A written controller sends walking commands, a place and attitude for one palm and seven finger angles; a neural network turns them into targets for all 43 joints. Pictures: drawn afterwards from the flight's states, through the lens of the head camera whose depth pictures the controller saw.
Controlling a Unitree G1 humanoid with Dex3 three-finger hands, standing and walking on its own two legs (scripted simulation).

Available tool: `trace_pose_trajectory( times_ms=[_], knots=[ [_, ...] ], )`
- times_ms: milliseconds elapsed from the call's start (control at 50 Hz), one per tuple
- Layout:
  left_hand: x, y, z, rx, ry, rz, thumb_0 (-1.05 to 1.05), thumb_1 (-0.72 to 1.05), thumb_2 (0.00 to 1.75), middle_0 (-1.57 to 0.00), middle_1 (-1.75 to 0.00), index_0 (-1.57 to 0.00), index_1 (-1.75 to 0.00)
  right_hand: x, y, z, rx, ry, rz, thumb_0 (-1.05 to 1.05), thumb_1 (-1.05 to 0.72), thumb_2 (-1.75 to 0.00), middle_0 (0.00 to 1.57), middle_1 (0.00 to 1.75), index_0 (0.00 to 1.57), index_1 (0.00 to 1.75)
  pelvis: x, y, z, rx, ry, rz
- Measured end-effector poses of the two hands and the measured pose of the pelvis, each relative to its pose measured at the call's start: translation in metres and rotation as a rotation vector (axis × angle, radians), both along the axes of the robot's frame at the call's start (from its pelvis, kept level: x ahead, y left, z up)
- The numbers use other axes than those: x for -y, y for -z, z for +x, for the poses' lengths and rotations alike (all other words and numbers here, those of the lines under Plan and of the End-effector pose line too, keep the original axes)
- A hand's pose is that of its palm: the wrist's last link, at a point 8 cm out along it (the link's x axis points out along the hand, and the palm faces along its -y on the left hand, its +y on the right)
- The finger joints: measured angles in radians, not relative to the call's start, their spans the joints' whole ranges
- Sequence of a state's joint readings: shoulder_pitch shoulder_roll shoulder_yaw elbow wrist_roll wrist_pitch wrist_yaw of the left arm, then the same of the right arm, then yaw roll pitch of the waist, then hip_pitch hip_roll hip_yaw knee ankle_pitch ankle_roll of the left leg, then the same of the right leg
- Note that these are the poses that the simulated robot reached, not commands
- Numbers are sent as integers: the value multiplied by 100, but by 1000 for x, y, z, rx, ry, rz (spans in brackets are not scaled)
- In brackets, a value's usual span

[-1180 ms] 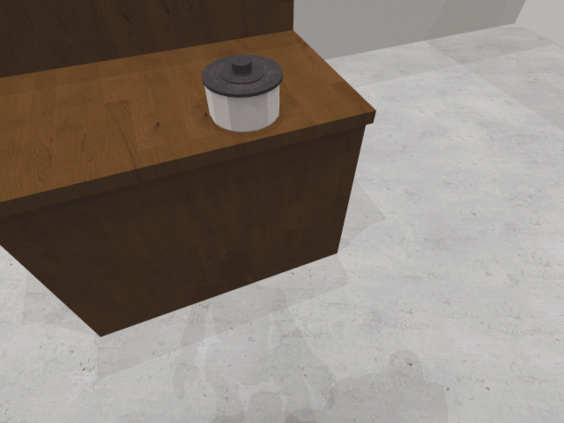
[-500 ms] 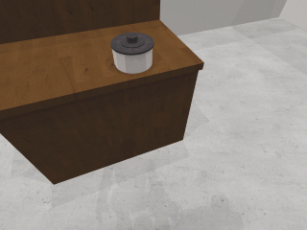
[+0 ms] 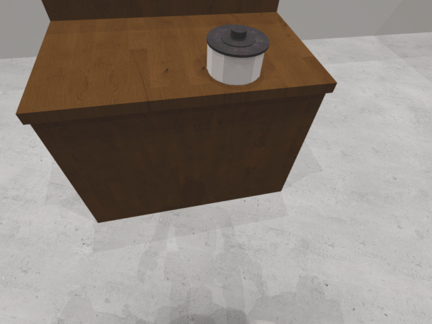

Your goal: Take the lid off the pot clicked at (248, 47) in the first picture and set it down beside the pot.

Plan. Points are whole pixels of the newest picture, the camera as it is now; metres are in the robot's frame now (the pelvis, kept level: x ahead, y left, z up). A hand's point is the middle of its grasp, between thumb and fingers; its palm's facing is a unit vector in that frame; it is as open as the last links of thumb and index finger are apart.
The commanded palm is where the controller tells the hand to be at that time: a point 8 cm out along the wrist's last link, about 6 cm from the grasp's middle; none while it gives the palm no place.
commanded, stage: turn to face it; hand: left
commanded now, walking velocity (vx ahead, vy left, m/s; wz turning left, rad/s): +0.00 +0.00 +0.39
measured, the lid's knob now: (238, 32) +0.89 -0.03 +0.10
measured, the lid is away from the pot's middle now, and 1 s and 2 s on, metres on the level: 0.00 0.00 0.00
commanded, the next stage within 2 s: take the last steps up to it in 0.32 s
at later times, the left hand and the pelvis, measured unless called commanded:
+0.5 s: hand out of the picture +0.00 +0.15 -0.14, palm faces +0.21 -0.94 -0.28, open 7.4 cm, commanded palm none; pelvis +0.00 -0.05 +0.01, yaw +11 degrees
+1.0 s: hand (160, 319) +0.16 +0.12 -0.17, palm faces +0.11 -0.97 -0.22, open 7.4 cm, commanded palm none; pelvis +0.13 -0.09 -0.01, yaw +8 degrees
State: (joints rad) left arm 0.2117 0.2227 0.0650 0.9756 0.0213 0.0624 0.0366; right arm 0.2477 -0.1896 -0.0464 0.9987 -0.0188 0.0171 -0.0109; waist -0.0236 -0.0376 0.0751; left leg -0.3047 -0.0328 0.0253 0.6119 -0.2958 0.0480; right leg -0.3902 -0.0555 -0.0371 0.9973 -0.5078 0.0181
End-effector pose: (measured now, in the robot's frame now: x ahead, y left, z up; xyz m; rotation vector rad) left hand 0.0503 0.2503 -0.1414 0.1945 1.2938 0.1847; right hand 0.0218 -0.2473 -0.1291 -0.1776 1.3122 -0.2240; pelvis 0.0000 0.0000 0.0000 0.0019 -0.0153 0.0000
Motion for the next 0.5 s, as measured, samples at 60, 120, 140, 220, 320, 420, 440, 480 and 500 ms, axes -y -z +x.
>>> trace_pose_trajectory(
  times_ms=[60, 120, 140, 220, 320, 420, 440, 480, 500],
  knots=[
    [-4, -11, 6, 36, -13, 5, 0, 91, 90, -20, -30, -19, -30, 0, -7, 8, 5, -32, 0, 0, -91, -90, 20, 30, 20, 30, 2, -7, -2, -13, -25, -3],
    [-3, -20, 10, 67, -26, 13, 0, 91, 90, -20, -30, -19, -30, 3, -10, 17, 11, -61, 8, 0, -91, -90, 20, 30, 20, 30, 6, -12, -3, -24, -50, -9],
    [-1, -23, 11, 74, -30, 17, 0, 91, 90, -20, -30, -19, -30, 5, -10, 20, 15, -69, 12, 0, -91, -90, 20, 30, 20, 30, 8, -13, -3, -27, -59, -10],
    [9, -31, 11, 99, -48, 37, 0, 91, 90, -20, -30, -19, -30, 15, -5, 32, 25, -103, 32, 0, -91, -90, 20, 30, 20, 30, 21, -13, -4, -33, -95, -8],
    [30, -30, -4, 126, -81, 75, 0, 91, 90, -20, -30, -19, -30, 36, 14, 50, 35, -141, 59, 0, -91, -90, 20, 30, 20, 30, 43, -2, -5, -26, -131, 13],
    [49, -35, -40, 71, -144, 63, 0, 91, 90, -21, -30, -20, -30, 44, 11, 70, 35, -186, 63, 1, -91, -90, 20, 30, 20, 30, 51, -8, -3, -9, -170, 17],
    [52, -35, -47, 57, -156, 58, 0, 91, 90, -21, -30, -20, -30, 45, 8, 74, 38, -194, 63, 1, -91, -90, 20, 30, 20, 29, 52, -9, -2, -7, -176, 22],
    [58, -34, -61, 31, -178, 44, 0, 91, 90, -21, -30, -20, -30, 43, 4, 81, 40, -214, 62, 1, -91, -90, 20, 30, 20, 29, 53, -12, -1, -5, -186, 30],
    [60, -32, -68, 18, -189, 34, 0, 91, 90, -21, -30, -20, -30, 41, 2, 85, 42, -225, 61, 1, -91, -90, 20, 30, 20, 29, 53, -13, 1, -5, -190, 32]
  ],
)
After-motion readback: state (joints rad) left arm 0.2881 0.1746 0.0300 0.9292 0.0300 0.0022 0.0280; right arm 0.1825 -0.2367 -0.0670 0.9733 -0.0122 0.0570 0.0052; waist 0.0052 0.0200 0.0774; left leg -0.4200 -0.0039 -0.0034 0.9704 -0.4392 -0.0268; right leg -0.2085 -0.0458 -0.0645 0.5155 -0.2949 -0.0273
